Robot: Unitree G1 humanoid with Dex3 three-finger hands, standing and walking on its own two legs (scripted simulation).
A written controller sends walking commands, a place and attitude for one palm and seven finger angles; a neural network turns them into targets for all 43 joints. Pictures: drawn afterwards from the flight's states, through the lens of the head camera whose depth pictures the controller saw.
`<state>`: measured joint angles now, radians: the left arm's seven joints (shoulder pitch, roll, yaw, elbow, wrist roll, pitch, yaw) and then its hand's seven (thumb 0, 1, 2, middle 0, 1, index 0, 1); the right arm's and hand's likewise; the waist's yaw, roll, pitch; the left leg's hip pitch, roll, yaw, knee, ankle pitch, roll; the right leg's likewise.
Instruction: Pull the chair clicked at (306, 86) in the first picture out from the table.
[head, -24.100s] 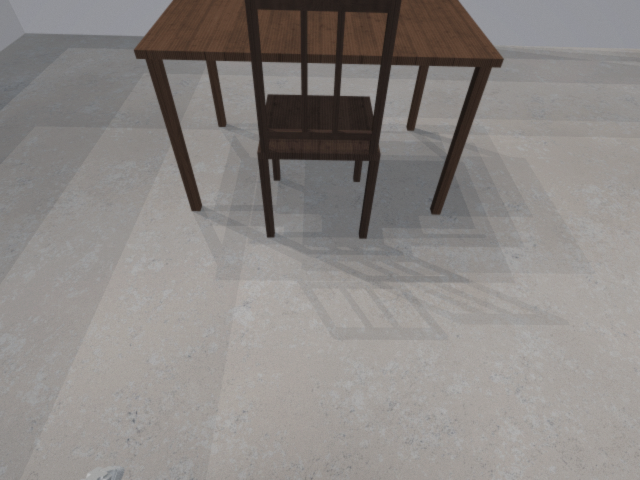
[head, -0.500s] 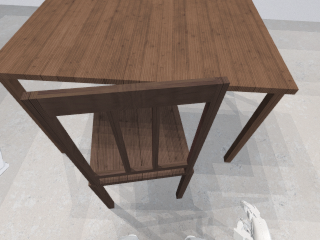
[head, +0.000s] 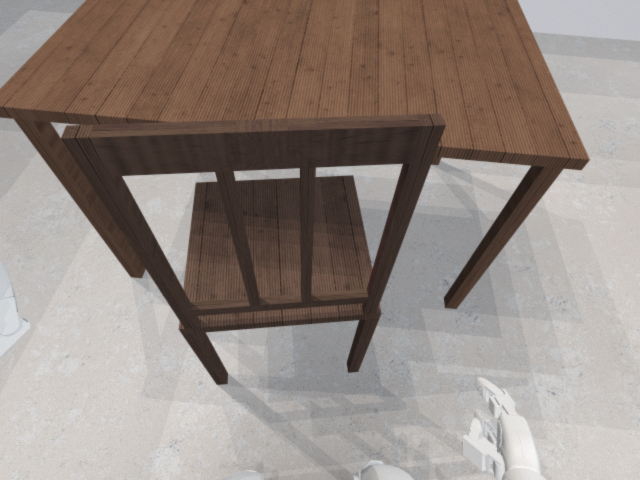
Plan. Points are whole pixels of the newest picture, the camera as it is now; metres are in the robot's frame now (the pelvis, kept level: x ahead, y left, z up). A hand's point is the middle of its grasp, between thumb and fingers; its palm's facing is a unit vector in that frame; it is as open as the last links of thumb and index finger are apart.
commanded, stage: step back with the hand held close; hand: left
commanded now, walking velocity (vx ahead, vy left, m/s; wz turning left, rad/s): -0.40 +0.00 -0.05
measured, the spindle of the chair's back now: (242, 250) +0.44 +0.15 -0.05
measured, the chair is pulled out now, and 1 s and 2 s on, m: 0.14 0.14 0.14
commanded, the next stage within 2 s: stop stepping back and stand still in 0.20 s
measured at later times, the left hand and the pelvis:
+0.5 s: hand out of the picture +0.09 +0.23 +0.17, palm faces +0.40 -0.74 -0.54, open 7.4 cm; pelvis -0.11 -0.03 -0.01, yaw +0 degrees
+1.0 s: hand out of the picture +0.05 +0.23 +0.17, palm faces +0.40 -0.78 -0.47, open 7.4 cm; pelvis -0.15 -0.03 +0.00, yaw +0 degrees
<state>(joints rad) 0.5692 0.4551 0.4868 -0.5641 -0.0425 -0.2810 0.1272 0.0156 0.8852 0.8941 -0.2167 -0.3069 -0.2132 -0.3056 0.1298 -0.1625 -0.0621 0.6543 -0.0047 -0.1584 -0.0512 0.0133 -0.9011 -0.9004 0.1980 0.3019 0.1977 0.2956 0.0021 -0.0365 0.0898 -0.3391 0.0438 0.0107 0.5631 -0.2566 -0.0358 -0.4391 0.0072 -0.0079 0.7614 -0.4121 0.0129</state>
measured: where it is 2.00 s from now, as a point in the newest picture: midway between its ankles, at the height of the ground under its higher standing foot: outside the picture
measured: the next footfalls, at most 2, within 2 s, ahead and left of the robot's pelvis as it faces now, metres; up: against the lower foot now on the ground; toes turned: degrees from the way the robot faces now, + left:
right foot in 0.06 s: +0.05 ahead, -0.12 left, +0.00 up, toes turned -2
left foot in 0.32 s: -0.07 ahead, +0.07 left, +0.00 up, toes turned +2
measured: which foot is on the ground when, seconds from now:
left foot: down 0.00-0.08, up 0.10-0.30, down 0.32-1.00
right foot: up 0.00-0.04, down 0.06-0.32, up 0.34-0.48, down 0.50-1.00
